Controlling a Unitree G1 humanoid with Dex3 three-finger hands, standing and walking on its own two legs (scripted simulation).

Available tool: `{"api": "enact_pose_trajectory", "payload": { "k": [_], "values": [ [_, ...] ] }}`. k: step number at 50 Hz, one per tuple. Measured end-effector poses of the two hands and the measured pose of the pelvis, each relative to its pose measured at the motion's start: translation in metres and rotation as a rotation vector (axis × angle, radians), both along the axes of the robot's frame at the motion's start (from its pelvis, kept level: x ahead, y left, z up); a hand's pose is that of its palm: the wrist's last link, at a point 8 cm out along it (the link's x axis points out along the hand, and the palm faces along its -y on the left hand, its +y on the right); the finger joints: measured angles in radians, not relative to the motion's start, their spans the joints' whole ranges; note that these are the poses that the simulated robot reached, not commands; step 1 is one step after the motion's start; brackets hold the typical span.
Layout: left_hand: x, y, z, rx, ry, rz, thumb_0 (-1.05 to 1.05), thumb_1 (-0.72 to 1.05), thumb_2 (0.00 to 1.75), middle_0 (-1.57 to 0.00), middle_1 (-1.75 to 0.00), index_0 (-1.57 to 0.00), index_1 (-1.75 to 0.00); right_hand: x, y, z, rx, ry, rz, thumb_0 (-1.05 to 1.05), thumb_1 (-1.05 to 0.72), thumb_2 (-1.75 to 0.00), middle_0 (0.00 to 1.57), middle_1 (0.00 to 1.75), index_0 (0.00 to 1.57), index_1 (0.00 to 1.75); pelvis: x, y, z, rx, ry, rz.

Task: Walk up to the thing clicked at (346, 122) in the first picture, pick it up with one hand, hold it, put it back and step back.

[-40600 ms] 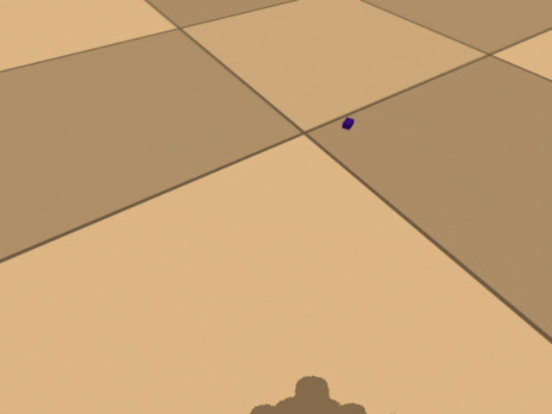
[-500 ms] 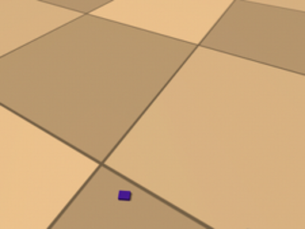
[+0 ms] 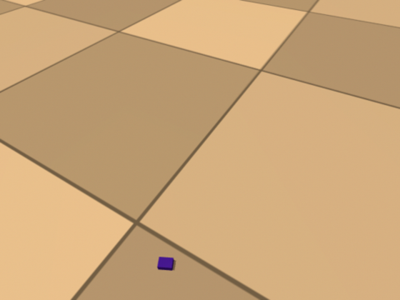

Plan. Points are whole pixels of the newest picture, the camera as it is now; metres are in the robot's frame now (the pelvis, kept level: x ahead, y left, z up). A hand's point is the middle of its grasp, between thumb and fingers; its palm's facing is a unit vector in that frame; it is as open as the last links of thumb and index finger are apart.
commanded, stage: stand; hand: left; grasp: from above
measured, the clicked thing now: (165, 263) +0.46 +0.19 -0.76
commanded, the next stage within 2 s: step back in 1.66 s
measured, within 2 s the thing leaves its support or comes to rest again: neither
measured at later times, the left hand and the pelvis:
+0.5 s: hand out of the picture +0.06 +0.23 -0.16, palm faces +0.02 -0.94 -0.33, open 7.4 cm; pelvis +0.00 -0.01 +0.00, yaw +0 degrees
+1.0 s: hand out of the picture +0.10 +0.23 -0.15, palm faces +0.02 -0.94 -0.34, open 7.4 cm; pelvis +0.02 -0.02 +0.00, yaw +0 degrees
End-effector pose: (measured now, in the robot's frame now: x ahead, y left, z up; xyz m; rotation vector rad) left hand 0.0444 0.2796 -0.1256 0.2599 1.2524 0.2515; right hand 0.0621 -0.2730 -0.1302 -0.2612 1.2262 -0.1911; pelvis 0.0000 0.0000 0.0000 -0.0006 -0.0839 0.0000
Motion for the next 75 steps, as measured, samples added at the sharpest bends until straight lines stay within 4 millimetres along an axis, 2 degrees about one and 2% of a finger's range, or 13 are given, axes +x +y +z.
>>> {"api": "enact_pose_trajectory", "payload": {
  "k": [12, 27, 53, 75],
  "values": [
    [-0.001, -0.001, 0.002, 0.006, 0.017, -0.008, 0.00, 0.90, 0.90, -0.20, -0.30, -0.21, -0.30, -0.010, -0.012, 0.001, -0.007, 0.030, -0.010, 0.01, -0.91, -0.89, 0.20, 0.30, 0.20, 0.30, -0.002, -0.006, 0.002, 0.000, 0.002, -0.002],
    [0.010, -0.007, 0.003, 0.002, 0.024, -0.023, 0.00, 0.90, 0.90, -0.20, -0.30, -0.21, -0.30, -0.010, -0.021, 0.001, -0.009, 0.053, -0.008, 0.01, -0.91, -0.89, 0.20, 0.30, 0.20, 0.30, 0.003, -0.012, 0.002, -0.001, 0.017, -0.003],
    [0.050, -0.011, 0.010, 0.013, -0.025, -0.040, 0.00, 0.90, 0.90, -0.20, -0.30, -0.21, -0.30, 0.025, -0.033, 0.005, -0.021, 0.011, 0.005, 0.01, -0.91, -0.89, 0.20, 0.30, 0.20, 0.30, 0.021, -0.020, 0.004, 0.003, 0.035, -0.008],
    [0.046, -0.013, 0.012, 0.020, -0.026, -0.051, 0.00, 0.90, 0.90, -0.20, -0.30, -0.21, -0.30, 0.019, -0.040, 0.006, -0.021, 0.014, 0.002, 0.01, -0.91, -0.89, 0.20, 0.30, 0.20, 0.30, 0.018, -0.025, 0.004, 0.003, 0.031, -0.008]
  ]
}}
